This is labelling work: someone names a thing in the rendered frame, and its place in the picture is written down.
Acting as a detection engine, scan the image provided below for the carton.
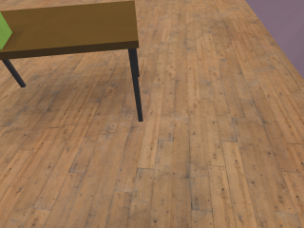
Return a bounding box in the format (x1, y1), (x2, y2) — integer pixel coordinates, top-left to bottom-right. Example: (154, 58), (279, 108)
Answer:
(0, 12), (12, 50)

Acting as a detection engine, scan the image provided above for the table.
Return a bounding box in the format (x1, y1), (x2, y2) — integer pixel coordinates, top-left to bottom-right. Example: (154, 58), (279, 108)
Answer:
(0, 0), (143, 122)

